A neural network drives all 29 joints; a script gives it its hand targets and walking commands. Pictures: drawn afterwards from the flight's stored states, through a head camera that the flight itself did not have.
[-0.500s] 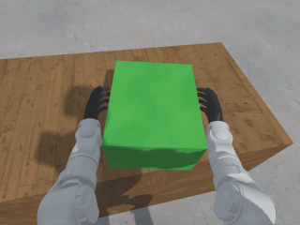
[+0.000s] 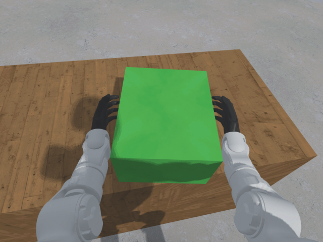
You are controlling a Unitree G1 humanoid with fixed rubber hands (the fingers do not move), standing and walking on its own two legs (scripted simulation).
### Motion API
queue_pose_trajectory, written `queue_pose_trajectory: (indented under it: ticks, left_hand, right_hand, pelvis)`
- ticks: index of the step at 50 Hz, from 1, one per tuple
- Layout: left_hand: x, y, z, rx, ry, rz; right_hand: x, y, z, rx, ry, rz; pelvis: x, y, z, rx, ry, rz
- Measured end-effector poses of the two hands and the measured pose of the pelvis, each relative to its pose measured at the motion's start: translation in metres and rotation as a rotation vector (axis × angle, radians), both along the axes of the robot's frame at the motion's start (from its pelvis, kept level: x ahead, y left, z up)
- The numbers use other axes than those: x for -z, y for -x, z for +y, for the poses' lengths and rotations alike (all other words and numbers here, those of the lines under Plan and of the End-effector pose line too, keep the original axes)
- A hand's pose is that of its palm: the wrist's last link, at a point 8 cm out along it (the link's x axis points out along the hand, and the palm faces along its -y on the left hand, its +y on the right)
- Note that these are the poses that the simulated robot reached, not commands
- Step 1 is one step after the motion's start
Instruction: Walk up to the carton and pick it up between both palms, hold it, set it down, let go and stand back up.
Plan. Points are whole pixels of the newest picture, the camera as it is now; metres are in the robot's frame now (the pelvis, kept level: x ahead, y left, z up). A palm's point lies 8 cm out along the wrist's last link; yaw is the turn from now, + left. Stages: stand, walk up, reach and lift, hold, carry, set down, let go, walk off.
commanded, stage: reach and lift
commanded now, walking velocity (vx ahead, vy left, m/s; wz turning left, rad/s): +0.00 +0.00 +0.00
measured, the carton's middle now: (164, 123) +0.45 +0.01 +0.00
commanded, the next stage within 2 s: none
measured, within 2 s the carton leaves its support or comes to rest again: leaves its support in 0.16 s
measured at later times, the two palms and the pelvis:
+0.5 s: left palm (91, 131) +0.38 +0.19 +0.06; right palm (227, 128) +0.39 -0.14 +0.07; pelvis -0.02 +0.00 +0.00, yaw +1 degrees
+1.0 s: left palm (82, 120) +0.36 +0.19 +0.11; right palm (235, 124) +0.37 -0.14 +0.12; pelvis -0.01 +0.00 +0.01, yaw +2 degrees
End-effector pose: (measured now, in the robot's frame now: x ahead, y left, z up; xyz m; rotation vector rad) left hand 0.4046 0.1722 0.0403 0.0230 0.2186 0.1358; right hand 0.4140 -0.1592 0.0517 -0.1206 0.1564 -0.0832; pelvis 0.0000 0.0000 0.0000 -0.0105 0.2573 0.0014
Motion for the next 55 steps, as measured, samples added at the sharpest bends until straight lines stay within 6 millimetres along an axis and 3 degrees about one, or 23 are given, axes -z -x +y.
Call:
queue_pose_trajectory:
  ticks: [22,42,55]
  left_hand:
    - [-0.010,0.027,0.015,-0.033,0.009,-0.029]
    - [-0.056,0.030,0.009,0.009,-0.015,-0.047]
    - [-0.082,0.053,0.024,-0.007,-0.013,-0.069]
  right_hand:
    - [-0.018,0.018,0.017,-0.024,0.005,-0.033]
    - [-0.052,0.034,0.010,0.027,-0.082,-0.049]
    - [-0.075,0.049,0.024,0.010,-0.115,-0.069]
  pelvis:
    - [-0.001,0.017,0.001,-0.017,0.005,-0.018]
    - [-0.005,0.016,-0.001,-0.025,0.001,-0.164]
    - [-0.005,0.012,0.002,-0.050,-0.005,-0.292]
